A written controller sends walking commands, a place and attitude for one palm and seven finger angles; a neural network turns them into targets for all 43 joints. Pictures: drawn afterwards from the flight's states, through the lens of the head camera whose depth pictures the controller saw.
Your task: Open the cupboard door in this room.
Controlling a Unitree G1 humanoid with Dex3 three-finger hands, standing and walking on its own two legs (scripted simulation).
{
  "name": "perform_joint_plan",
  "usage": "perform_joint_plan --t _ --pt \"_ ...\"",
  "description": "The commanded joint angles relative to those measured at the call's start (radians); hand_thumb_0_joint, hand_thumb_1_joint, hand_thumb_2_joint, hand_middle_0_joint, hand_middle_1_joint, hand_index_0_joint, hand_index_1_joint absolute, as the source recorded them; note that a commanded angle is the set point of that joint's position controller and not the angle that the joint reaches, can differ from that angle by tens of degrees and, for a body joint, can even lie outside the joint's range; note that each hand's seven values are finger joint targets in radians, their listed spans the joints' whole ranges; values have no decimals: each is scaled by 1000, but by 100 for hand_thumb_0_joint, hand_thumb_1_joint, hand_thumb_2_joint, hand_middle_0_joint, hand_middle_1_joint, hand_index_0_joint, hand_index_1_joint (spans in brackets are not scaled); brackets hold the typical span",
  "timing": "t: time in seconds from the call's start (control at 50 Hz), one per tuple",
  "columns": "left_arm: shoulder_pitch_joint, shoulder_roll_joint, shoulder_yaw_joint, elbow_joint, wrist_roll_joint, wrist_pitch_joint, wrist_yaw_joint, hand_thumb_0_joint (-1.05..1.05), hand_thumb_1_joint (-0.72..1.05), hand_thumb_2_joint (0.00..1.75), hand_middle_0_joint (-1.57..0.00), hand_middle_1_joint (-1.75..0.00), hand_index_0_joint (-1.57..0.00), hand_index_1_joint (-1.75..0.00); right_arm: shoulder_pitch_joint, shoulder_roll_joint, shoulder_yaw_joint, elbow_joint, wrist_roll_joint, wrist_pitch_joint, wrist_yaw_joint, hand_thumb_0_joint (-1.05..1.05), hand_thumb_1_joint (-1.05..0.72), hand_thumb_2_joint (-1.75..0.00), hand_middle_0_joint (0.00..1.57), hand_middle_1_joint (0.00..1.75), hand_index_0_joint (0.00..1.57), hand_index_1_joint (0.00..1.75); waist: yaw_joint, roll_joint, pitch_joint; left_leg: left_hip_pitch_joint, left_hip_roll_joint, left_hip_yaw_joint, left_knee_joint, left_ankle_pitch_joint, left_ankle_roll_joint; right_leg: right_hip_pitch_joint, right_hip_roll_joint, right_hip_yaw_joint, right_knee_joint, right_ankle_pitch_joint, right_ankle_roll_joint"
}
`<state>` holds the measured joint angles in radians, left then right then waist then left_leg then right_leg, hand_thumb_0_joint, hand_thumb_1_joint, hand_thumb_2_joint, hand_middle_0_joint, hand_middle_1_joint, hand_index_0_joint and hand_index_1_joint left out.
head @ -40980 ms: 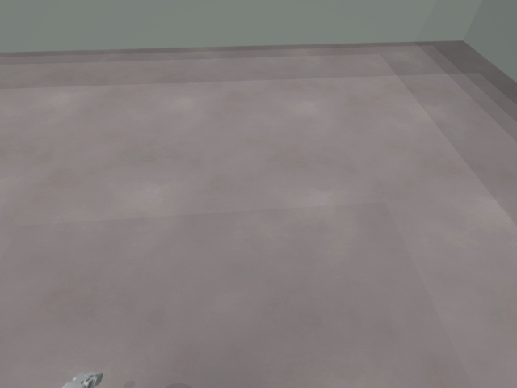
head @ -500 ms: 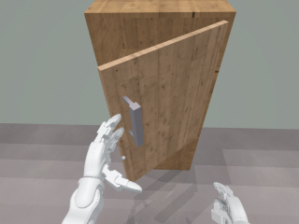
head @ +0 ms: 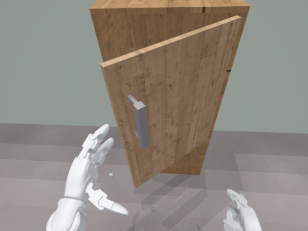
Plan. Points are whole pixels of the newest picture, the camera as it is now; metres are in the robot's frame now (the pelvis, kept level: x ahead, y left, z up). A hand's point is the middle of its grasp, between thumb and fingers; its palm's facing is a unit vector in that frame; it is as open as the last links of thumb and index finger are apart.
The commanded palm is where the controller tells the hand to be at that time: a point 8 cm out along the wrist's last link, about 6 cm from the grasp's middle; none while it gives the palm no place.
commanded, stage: draw the hand back to the body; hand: left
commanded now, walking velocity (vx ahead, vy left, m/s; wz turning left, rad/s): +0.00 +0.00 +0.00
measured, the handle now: (138, 122) +0.36 +0.07 +0.11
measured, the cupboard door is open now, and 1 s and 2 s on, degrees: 39 39 39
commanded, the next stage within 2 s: step back with the hand held close in 1.52 s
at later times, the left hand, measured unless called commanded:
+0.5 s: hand (73, 173) +0.20 +0.18 +0.14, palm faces +0.04 -0.99 -0.14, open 16.0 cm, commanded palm +0.17 +0.23 +0.15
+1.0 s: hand (30, 156) +0.22 +0.26 +0.16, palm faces +0.33 -0.86 -0.38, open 10.8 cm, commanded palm +0.17 +0.31 +0.19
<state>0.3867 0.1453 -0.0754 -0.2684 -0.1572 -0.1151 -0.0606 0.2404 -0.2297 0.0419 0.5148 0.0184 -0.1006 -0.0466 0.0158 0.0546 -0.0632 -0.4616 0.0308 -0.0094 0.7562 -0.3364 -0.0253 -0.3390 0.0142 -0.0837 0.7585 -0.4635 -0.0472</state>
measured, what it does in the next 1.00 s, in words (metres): stands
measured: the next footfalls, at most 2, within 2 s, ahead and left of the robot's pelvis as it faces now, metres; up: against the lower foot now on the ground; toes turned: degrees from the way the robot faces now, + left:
none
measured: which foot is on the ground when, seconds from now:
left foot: down 0.00-1.00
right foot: down 0.00-1.00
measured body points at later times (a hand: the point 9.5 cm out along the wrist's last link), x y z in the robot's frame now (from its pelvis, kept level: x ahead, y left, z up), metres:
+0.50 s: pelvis +0.00 +0.01 +0.01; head -0.02 -0.01 +0.46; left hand +0.19 +0.23 +0.15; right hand +0.20 -0.20 -0.05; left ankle +0.03 +0.14 -0.71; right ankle -0.04 -0.08 -0.71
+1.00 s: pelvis +0.02 +0.03 +0.03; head +0.01 +0.02 +0.48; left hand +0.20 +0.31 +0.19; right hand +0.20 -0.19 -0.05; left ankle +0.03 +0.14 -0.71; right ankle -0.04 -0.08 -0.71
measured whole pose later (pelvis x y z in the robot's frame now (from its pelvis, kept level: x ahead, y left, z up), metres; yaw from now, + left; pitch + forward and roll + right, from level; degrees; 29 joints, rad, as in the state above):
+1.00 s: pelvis +0.02 +0.03 +0.03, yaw -2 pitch -3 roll +0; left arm 0.48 0.34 0.24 -0.38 -0.05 -0.08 0.11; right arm 0.18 -0.22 0.04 0.63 -0.01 -0.09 -0.08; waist 0.06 0.04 0.02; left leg -0.15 0.01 0.05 0.42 -0.22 0.01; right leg -0.02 0.00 -0.03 0.37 -0.29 -0.01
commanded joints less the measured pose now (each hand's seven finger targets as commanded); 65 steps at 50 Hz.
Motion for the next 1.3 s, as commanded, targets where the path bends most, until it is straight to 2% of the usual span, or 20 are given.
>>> perform_joint_plan --t 0.0,0.02,0.1,0.14,0.18,0.24,0.32,0.42,0.44,0.46,0.48,0.5,0.6,0.64,0.76,0.92,1.02,1.1,1.16,1.28 --pt "-125 115 124 -242 -15 -58 13 0 -50 30 -15 -30 -15 -30 -116 -85 -37 -174 5 -71 -10 0 -90 -90 20 30 20 30 9 -89 -128 153 -47 -1 -76 145 55 -33 -17 89 -190 328 53" --pt "-121 93 112 -249 -24 -50 7 0 -50 30 -15 -30 -15 -30 -124 -78 -31 -178 5 -72 -10 0 -90 -90 20 30 20 30 11 -85 -125 153 -48 1 -84 146 56 -23 -20 88 -194 340 55" --pt "-95 133 174 -227 -49 -17 -15 0 -50 30 -15 -30 -15 -30 -131 -85 -28 -166 11 -76 -16 0 -90 -90 20 30 20 30 18 -86 -83 157 -46 4 -98 151 53 -7 -20 93 -222 365 61" --pt "-75 123 172 -271 -63 -10 -34 0 -50 30 -15 -30 -15 -30 -133 -85 -29 -174 14 -84 -17 0 -90 -90 20 30 20 30 21 -59 -98 179 -47 8 -106 170 53 3 -18 86 -218 400 61" --pt "-51 126 184 -277 -80 3 -53 0 -50 30 -15 -30 -15 -30 -128 -88 -27 -174 16 -90 -19 0 -90 -90 20 30 20 30 18 -76 -89 181 -48 7 -109 177 53 5 -17 82 -222 428 67" --pt "-67 149 206 -294 -95 11 -74 0 -50 30 -15 -30 -15 -30 -126 -95 -29 -170 19 -101 -25 0 -90 -90 20 30 20 30 12 -84 -69 188 -49 4 -114 167 54 -8 -14 79 -236 400 68" --pt "-95 164 217 -335 -99 6 -89 0 -50 30 -15 -30 -15 -30 -123 -98 -30 -163 21 -119 -31 0 -90 -90 20 30 20 30 12 -45 -75 225 -48 -1 -129 176 56 -21 -1 53 -233 353 53" --pt "-79 193 261 -339 -121 22 -111 0 -32 37 -16 -30 -16 -30 -128 -103 -27 -153 24 -134 -39 0 -90 -90 20 30 20 30 21 -46 -76 234 -47 -10 -146 177 56 -8 2 43 -241 343 50" --pt "-109 311 273 -421 12 -10 10 0 -29 39 -16 -30 -16 -30 -154 -90 -27 -141 6 -122 -60 0 -90 -90 20 30 20 30 40 -54 -23 266 -41 14 -177 179 56 -10 -21 91 -335 332 44" --pt "-24 240 255 -355 24 -7 59 0 -26 40 -16 -30 -16 -30 -145 -79 -20 -127 -6 -117 -65 0 -90 -90 20 30 20 30 26 -59 16 281 -42 16 -189 172 54 -10 -26 81 -357 301 43" --pt "5 211 221 -349 48 -5 86 0 -22 42 -16 -30 -16 -30 -143 -79 -16 -119 -9 -108 -62 0 -90 -90 20 30 20 30 26 -39 15 303 -38 14 -205 181 55 5 -25 71 -358 302 43" --pt "9 222 230 -339 61 -6 106 0 -18 43 -16 -30 -16 -30 -148 -87 -21 -109 -11 -100 -61 0 -90 -90 20 30 20 30 28 -67 12 315 -33 16 -217 191 57 25 -21 69 -373 308 43" --pt "-32 275 282 -324 98 -26 162 0 -1 51 -17 -30 -17 -30 -181 -90 -23 -83 -23 -76 -64 0 -90 -90 20 30 20 30 29 -30 46 372 -23 22 -299 179 54 74 -15 62 -432 263 40" --pt "-20 272 294 -348 103 -35 172 0 6 54 -17 -30 -17 -30 -180 -85 -23 -81 -27 -72 -62 0 -90 -90 20 30 20 30 33 7 -1 404 -23 19 -322 222 52 123 -15 57 -424 304 35" --pt "9 289 334 -352 107 -40 184 0 27 63 -18 -30 -18 -30 -185 -93 -32 -68 -28 -60 -51 0 -90 -90 20 30 20 30 39 -4 -20 440 -16 20 -362 306 49 185 -7 51 -433 383 34" --pt "28 339 433 -320 101 -35 190 0 55 75 -19 -30 -19 -30 -183 -96 -47 -56 -25 -36 -43 0 -90 -90 20 30 20 30 46 -27 -4 440 -11 30 -370 357 47 210 -6 50 -446 436 37" --pt "-3 366 478 -325 97 -37 194 0 73 82 -19 -30 -19 -30 -184 -99 -51 -51 -21 -31 -41 0 -90 -90 20 30 20 30 46 30 9 442 -11 26 -377 354 43 208 -4 52 -455 421 34" --pt "-3 410 538 -308 93 -38 198 0 87 88 -20 -30 -20 -30 -184 -107 -60 -42 -19 -33 -42 0 -90 -90 20 30 20 30 53 0 -11 451 -11 34 -367 382 46 221 -3 55 -459 459 35" --pt "-2 359 494 -301 91 -33 191 0 90 90 -20 -30 -20 -30 -181 -105 -60 -43 -18 -31 -36 0 -90 -90 20 30 20 30 43 20 8 452 -10 34 -370 398 45 209 -3 52 -455 466 39" --pt "-2 374 504 -296 92 -30 192 0 90 90 -20 -30 -20 -30 -182 -108 -66 -43 -19 -29 -36 0 -90 -90 20 30 20 30 47 -14 -5 449 -13 37 -371 375 50 212 -5 56 -460 460 41"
